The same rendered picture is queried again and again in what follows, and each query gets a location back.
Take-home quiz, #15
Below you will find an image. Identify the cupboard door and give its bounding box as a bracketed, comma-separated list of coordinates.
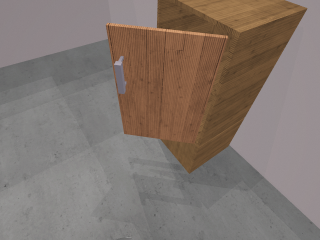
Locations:
[106, 23, 228, 144]

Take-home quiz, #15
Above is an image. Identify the handle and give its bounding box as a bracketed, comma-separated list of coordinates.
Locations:
[114, 56, 127, 94]

